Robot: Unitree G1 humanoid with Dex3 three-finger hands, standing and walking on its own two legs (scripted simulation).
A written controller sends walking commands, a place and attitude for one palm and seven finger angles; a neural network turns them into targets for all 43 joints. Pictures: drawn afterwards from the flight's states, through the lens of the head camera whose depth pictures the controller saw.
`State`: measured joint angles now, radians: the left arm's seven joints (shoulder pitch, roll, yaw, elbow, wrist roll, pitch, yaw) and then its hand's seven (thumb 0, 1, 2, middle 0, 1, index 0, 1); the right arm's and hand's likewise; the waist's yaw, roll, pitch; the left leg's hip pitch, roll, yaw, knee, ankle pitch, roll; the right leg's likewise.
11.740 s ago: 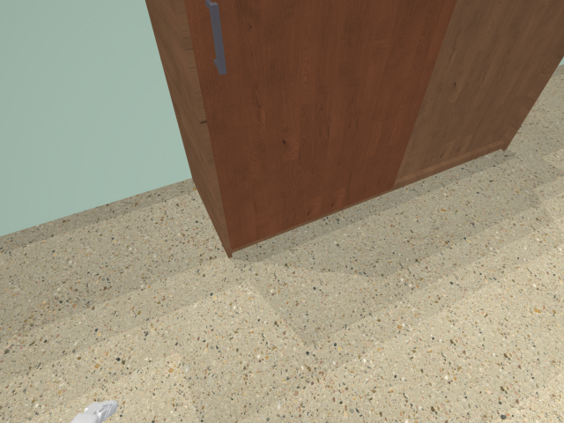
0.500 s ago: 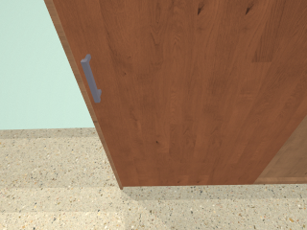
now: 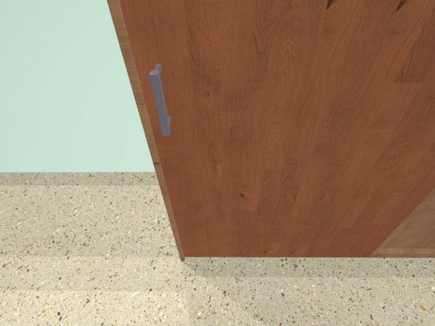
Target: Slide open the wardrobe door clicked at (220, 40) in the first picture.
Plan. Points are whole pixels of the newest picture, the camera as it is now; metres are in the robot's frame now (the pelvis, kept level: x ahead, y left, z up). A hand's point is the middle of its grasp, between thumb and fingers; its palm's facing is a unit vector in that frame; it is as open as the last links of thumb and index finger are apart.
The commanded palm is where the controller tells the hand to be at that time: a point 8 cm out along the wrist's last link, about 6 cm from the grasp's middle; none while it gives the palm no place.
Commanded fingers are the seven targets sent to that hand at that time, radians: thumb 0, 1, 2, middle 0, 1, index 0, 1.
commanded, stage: come to a stop and stand still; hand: left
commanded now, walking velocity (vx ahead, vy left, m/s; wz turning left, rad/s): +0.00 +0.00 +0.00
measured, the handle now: (162, 101) +0.53 +0.16 +0.15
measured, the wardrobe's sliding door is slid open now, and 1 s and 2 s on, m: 0.00 0.00 0.00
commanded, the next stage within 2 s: look again from close up in 1.20 s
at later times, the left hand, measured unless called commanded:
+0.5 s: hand out of the picture +0.02 +0.16 -0.16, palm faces +0.01 -0.98 -0.21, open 7.3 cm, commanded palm none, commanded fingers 0.00 0.90 0.90 -0.20 -0.30 -0.20 -0.30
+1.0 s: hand out of the picture +0.00 +0.11 -0.16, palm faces +0.05 -0.98 -0.19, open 7.3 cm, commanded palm none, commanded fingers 0.00 0.90 0.90 -0.20 -0.30 -0.20 -0.30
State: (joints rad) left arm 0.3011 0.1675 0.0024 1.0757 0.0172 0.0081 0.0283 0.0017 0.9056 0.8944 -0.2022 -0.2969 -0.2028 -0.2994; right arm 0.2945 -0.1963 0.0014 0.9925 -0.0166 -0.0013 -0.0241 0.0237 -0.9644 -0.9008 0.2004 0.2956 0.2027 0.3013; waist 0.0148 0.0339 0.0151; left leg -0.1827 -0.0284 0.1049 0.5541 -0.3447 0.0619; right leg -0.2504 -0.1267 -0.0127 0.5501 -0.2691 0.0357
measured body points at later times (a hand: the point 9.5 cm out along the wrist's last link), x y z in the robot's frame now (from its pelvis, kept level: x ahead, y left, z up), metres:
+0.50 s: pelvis +0.01 -0.02 +0.01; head +0.02 -0.03 +0.46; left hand +0.02 +0.21 -0.15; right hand +0.01 -0.24 -0.15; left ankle -0.02 +0.07 -0.73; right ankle +0.02 -0.19 -0.73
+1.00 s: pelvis +0.00 -0.06 +0.01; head +0.01 -0.06 +0.46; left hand +0.00 +0.17 -0.15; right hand +0.01 -0.28 -0.15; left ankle -0.02 +0.07 -0.73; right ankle +0.02 -0.19 -0.73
